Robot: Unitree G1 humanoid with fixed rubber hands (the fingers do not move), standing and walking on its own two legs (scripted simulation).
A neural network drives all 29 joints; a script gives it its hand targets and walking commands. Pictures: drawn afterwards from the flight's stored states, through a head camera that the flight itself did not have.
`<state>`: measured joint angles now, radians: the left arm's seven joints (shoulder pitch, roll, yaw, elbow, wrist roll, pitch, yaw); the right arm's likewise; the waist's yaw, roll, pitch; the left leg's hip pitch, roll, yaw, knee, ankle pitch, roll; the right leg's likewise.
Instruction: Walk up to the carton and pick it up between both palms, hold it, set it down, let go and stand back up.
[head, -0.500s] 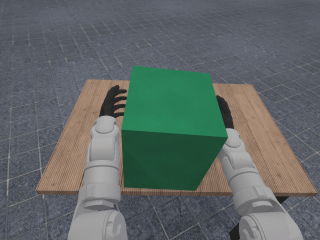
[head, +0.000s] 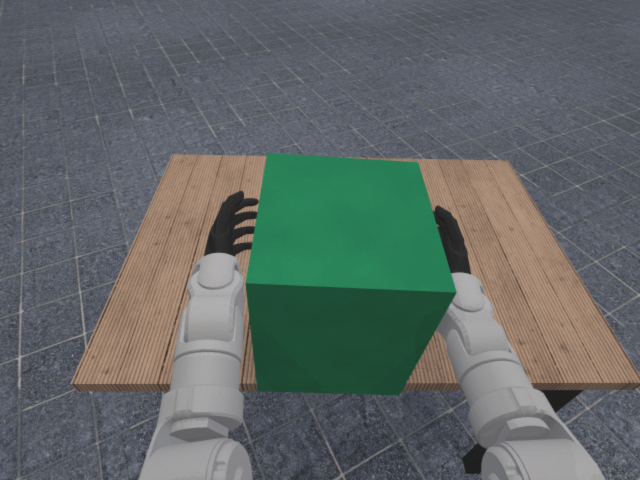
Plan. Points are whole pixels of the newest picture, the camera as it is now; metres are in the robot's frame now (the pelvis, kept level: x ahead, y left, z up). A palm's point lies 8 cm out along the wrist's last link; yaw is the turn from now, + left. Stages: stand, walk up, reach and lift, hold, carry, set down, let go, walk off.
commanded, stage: set down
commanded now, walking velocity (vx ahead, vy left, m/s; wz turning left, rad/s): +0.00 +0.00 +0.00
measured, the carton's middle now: (336, 279) +0.37 -0.03 +0.05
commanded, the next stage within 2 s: none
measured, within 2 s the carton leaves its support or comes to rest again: rests again in 0.60 s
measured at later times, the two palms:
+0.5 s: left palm (225, 264) +0.38 +0.12 +0.09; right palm (448, 278) +0.35 -0.17 +0.07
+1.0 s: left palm (227, 275) +0.38 +0.12 +0.07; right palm (445, 285) +0.35 -0.17 +0.06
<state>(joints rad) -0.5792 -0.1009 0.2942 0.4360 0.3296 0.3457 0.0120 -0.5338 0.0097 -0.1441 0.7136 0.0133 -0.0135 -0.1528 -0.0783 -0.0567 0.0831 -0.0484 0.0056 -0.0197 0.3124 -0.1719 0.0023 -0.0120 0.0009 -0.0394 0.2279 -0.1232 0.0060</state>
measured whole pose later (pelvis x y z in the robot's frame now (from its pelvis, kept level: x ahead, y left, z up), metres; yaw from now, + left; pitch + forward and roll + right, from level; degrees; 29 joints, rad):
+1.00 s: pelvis +0.00 +0.00 +0.00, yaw +0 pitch -1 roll -1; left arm -0.55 -0.11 0.32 0.61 0.32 0.11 0.02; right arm -0.49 0.05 -0.25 0.78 -0.12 -0.16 -0.14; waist -0.05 -0.04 0.05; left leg -0.12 0.01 0.00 0.30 -0.16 0.00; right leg -0.09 0.00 -0.05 0.21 -0.11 0.00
